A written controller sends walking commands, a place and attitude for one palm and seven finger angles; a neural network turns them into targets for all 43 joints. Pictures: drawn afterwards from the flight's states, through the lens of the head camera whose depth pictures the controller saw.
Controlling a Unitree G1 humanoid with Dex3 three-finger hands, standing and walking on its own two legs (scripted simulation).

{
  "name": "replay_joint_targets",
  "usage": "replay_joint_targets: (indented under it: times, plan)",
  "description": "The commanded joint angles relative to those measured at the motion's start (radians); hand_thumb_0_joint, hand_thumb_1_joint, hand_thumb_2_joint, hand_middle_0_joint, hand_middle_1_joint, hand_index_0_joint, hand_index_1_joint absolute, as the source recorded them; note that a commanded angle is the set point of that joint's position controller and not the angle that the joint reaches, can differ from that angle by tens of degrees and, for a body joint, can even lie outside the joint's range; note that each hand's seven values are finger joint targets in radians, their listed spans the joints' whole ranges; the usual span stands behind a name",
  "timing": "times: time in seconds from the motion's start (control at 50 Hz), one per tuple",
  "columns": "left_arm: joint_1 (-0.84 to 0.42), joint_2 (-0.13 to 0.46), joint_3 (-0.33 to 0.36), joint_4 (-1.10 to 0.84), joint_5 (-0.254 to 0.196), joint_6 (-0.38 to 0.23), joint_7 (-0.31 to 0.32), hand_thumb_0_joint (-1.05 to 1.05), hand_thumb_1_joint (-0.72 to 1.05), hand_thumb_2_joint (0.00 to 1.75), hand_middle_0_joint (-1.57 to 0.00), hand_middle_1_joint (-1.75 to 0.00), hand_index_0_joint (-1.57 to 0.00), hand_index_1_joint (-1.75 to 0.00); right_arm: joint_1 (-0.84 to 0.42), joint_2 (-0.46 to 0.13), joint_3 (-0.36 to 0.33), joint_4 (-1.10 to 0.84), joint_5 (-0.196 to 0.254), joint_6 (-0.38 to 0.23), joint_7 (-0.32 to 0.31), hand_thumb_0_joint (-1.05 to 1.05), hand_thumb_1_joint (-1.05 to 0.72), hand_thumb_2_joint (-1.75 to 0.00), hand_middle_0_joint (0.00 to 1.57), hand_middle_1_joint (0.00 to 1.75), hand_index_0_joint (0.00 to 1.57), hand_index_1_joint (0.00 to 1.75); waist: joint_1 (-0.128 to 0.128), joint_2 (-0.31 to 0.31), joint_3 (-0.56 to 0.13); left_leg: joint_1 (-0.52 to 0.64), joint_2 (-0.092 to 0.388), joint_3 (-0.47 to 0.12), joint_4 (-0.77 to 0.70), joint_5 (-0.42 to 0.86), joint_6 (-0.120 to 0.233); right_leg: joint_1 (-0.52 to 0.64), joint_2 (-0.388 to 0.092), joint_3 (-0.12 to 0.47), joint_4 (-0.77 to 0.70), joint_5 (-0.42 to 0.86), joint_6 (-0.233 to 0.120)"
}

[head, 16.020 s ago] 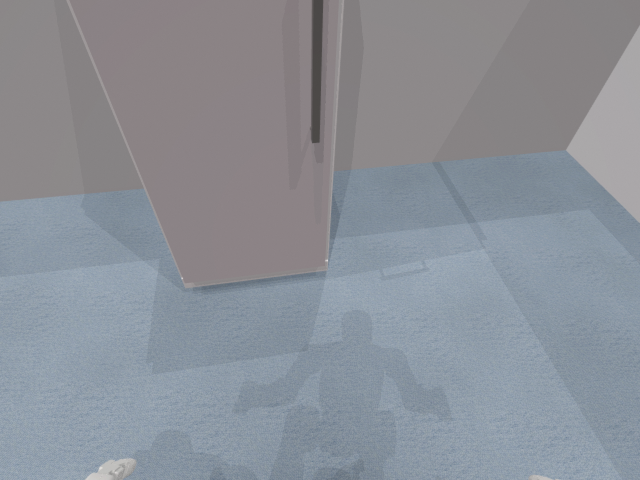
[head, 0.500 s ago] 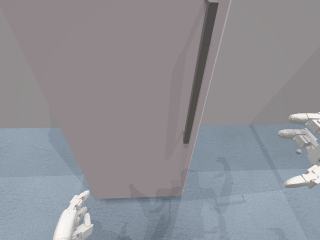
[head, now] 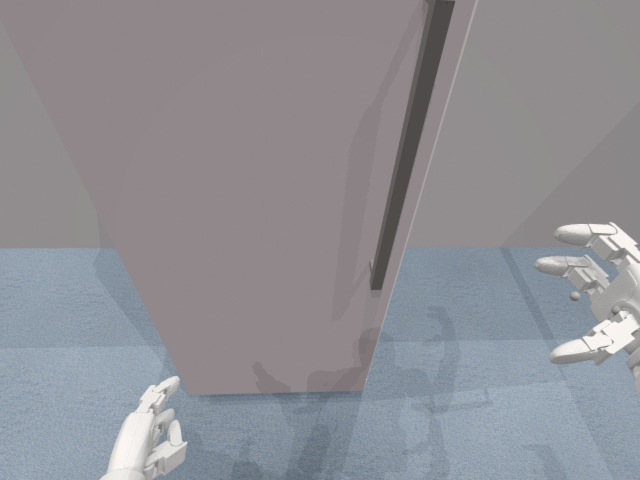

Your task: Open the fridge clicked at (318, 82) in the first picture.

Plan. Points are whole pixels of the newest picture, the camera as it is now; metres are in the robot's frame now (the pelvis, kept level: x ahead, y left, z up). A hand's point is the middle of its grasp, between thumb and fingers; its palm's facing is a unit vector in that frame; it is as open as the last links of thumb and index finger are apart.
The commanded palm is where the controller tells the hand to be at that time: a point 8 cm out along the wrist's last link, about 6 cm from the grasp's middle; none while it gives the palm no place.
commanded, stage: move the hooked fingers beside the handle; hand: right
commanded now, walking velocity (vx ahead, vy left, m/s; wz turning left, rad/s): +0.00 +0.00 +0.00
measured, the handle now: (396, 176) +0.49 -0.09 +0.15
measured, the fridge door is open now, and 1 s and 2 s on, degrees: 0 0 0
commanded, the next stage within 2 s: none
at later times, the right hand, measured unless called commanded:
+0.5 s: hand (521, 263) +0.33 -0.22 +0.15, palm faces -0.02 +1.00 -0.01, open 14.0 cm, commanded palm +0.31 -0.26 +0.15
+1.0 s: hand (469, 229) +0.38 -0.17 +0.15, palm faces -0.04 +1.00 -0.01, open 14.0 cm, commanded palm +0.36 -0.22 +0.14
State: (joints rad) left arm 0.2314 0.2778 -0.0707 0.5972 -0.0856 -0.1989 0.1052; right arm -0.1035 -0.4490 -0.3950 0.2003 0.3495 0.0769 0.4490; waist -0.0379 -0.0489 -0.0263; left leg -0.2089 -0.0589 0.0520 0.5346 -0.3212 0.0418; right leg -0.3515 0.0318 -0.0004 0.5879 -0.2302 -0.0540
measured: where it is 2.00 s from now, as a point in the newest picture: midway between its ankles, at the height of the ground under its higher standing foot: outside the picture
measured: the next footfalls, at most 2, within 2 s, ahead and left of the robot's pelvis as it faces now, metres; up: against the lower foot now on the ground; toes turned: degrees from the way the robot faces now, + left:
none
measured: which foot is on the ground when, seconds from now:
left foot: down 0.00-1.00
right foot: down 0.00-1.00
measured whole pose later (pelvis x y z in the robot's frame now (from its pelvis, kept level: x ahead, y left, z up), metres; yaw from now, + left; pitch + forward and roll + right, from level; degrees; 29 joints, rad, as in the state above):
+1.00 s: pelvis +0.01 +0.01 +0.00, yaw +1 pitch +1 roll +1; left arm 0.27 0.27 -0.05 0.64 -0.07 -0.10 0.08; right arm -0.37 -0.31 -0.21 0.38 0.24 0.03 0.21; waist 0.01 -0.04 -0.04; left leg -0.22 -0.06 0.03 0.53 -0.33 0.05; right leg -0.35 0.03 -0.02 0.55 -0.23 -0.05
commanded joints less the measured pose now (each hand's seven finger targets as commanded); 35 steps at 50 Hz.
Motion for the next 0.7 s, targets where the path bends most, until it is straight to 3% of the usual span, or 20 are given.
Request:
replay_joint_targets:
  times: [0.0,0.04,0.06,0.12,0.14,0.16,0.24,0.28,0.34,0.36,0.4,0.42,0.44,0.48,0.52,0.6,0.68]
  plan:
    - [-0.110,0.113,0.054,-0.163,0.002,-0.065,0.012,0.00,0.90,0.90,-0.20,-0.30,-0.20,-0.30,-0.326,-0.238,-0.073,-0.270,0.025,-0.100,-0.024,0.00,0.50,-0.30,0.30,1.20,0.30,1.20,0.014,-0.039,-0.224,-0.108,0.037,-0.041,-0.088,0.205,-0.020,0.255,-0.035,0.077,-0.073,0.139,0.006]
    - [-0.102,0.112,0.054,-0.157,0.003,-0.062,0.012,0.00,0.90,0.90,-0.20,-0.30,-0.20,-0.30,-0.309,-0.238,-0.083,-0.231,0.022,-0.098,-0.035,0.00,0.50,-0.30,0.30,1.20,0.30,1.20,0.011,-0.034,-0.203,-0.117,0.034,-0.034,-0.092,0.183,-0.019,0.245,-0.036,0.079,-0.085,0.119,0.010]
    - [-0.097,0.118,0.058,-0.150,0.003,-0.057,0.011,0.00,0.90,0.90,-0.20,-0.30,-0.20,-0.30,-0.294,-0.248,-0.086,-0.217,0.017,-0.094,-0.041,0.00,0.50,-0.30,0.30,1.20,0.30,1.20,0.010,0.003,-0.200,-0.107,0.037,-0.036,-0.095,0.189,-0.020,0.232,-0.039,0.073,-0.079,0.127,0.008]
    - [-0.110,0.109,0.053,-0.159,-0.001,-0.051,0.009,0.00,0.90,0.90,-0.20,-0.30,-0.20,-0.30,-0.325,-0.189,-0.031,-0.228,-0.002,-0.064,-0.059,0.00,0.50,-0.30,0.30,1.20,0.30,1.20,0.011,-0.073,-0.187,-0.133,0.037,-0.024,-0.091,0.167,-0.015,0.247,-0.039,0.081,-0.099,0.111,0.015]
    - [-0.109,0.108,0.052,-0.161,-0.001,-0.048,0.009,0.00,0.90,0.90,-0.20,-0.30,-0.20,-0.30,-0.348,-0.162,0.001,-0.227,-0.008,-0.055,-0.066,0.00,0.50,-0.30,0.30,1.20,0.30,1.20,0.019,-0.069,-0.178,-0.147,0.035,-0.016,-0.092,0.141,-0.014,0.250,-0.042,0.092,-0.110,0.088,0.018]
    - [-0.108,0.110,0.056,-0.158,-0.002,-0.047,0.009,0.00,0.90,0.90,-0.20,-0.30,-0.20,-0.30,-0.353,-0.163,0.003,-0.223,-0.009,-0.051,-0.076,0.00,0.50,-0.30,0.30,1.20,0.30,1.20,0.021,-0.032,-0.180,-0.141,0.037,-0.026,-0.101,0.145,-0.015,0.246,-0.045,0.086,-0.101,0.091,0.012]
    - [-0.106,0.109,0.054,-0.157,0.003,-0.039,0.008,0.00,0.90,0.90,-0.20,-0.30,-0.20,-0.30,-0.388,-0.140,0.023,-0.246,-0.020,-0.052,-0.102,0.00,0.50,-0.30,0.30,1.20,0.30,1.20,0.022,-0.029,-0.206,-0.138,0.034,-0.018,-0.096,0.140,-0.013,0.268,-0.046,0.096,-0.115,0.092,0.015]
    - [-0.105,0.107,0.059,-0.161,0.007,-0.040,0.005,0.00,0.90,0.90,-0.20,-0.30,-0.20,-0.30,-0.363,-0.134,0.022,-0.270,-0.025,-0.064,-0.118,0.00,0.50,-0.30,0.30,1.20,0.30,1.20,0.015,0.001,-0.249,-0.119,0.034,-0.019,-0.090,0.172,-0.013,0.289,-0.048,0.092,-0.107,0.137,0.012]
    - [-0.102,0.105,0.057,-0.150,0.009,-0.030,0.002,0.00,0.90,0.90,-0.20,-0.30,-0.20,-0.30,-0.375,-0.137,0.013,-0.245,-0.032,-0.067,-0.139,0.00,0.50,-0.30,0.30,1.20,0.30,1.20,0.015,0.000,-0.225,-0.125,0.033,-0.018,-0.094,0.161,-0.014,0.280,-0.048,0.088,-0.116,0.123,0.016]
    - [-0.095,0.110,0.058,-0.138,0.008,-0.022,0.003,0.00,0.90,0.90,-0.20,-0.30,-0.20,-0.30,-0.375,-0.152,0.010,-0.219,-0.038,-0.064,-0.148,0.00,0.50,-0.30,0.30,1.20,0.30,1.20,0.021,0.028,-0.206,-0.123,0.034,-0.020,-0.103,0.152,-0.015,0.258,-0.052,0.080,-0.114,0.111,0.014]
    - [-0.103,0.105,0.054,-0.136,0.005,-0.015,0.004,0.00,0.90,0.90,-0.20,-0.30,-0.20,-0.30,-0.434,-0.104,0.053,-0.186,-0.046,-0.050,-0.157,0.00,0.50,-0.30,0.30,1.20,0.30,1.20,0.033,0.007,-0.167,-0.147,0.035,-0.021,-0.110,0.122,-0.016,0.248,-0.049,0.083,-0.128,0.067,0.015]
    - [-0.101,0.107,0.056,-0.133,0.005,-0.011,0.005,0.00,0.90,0.90,-0.20,-0.30,-0.20,-0.30,-0.452,-0.123,0.037,-0.177,-0.050,-0.048,-0.164,0.00,0.50,-0.30,0.30,1.20,0.30,1.20,0.033,0.008,-0.170,-0.147,0.035,-0.021,-0.113,0.111,-0.015,0.248,-0.049,0.088,-0.134,0.052,0.016]
    - [-0.107,0.106,0.054,-0.135,0.005,-0.009,0.005,0.00,0.90,0.90,-0.20,-0.30,-0.20,-0.30,-0.466,-0.109,0.057,-0.181,-0.056,-0.047,-0.166,0.00,0.50,-0.30,0.30,1.20,0.30,1.20,0.033,-0.029,-0.160,-0.151,0.035,-0.021,-0.111,0.102,-0.011,0.250,-0.049,0.090,-0.139,0.042,0.019]
    - [-0.106,0.106,0.056,-0.135,0.005,-0.005,0.007,0.00,0.90,0.90,-0.20,-0.30,-0.20,-0.30,-0.501,-0.092,0.080,-0.178,-0.063,-0.048,-0.177,0.00,0.50,-0.30,0.30,1.20,0.30,1.20,0.040,-0.010,-0.187,-0.146,0.038,-0.027,-0.115,0.116,-0.013,0.265,-0.049,0.085,-0.127,0.060,0.013]
    - [-0.101,0.102,0.055,-0.131,0.008,-0.005,0.005,0.00,0.90,0.90,-0.20,-0.30,-0.20,-0.30,-0.557,-0.061,0.119,-0.203,-0.070,-0.062,-0.182,0.00,0.50,-0.30,0.30,1.20,0.30,1.20,0.047,-0.051,-0.218,-0.151,0.037,-0.021,-0.105,0.122,-0.009,0.302,-0.051,0.095,-0.127,0.078,0.020]
    - [-0.088,0.104,0.058,-0.120,0.010,-0.003,0.002,0.00,0.90,0.90,-0.20,-0.30,-0.20,-0.30,-0.561,-0.046,0.130,-0.154,-0.070,-0.080,-0.196,0.00,0.50,-0.30,0.30,1.20,0.30,1.20,0.047,0.002,-0.234,-0.143,0.036,-0.024,-0.107,0.140,-0.011,0.302,-0.051,0.093,-0.120,0.101,0.015]
    - [-0.074,0.113,0.061,-0.103,0.009,0.020,0.001,0.00,0.90,0.90,-0.20,-0.30,-0.20,-0.30,-0.598,-0.098,0.083,-0.052,-0.080,-0.068,-0.218,0.00,0.50,-0.30,0.30,1.20,0.30,1.20,0.045,0.061,-0.212,-0.124,0.039,-0.033,-0.115,0.137,-0.014,0.243,-0.046,0.075,-0.119,0.080,0.010]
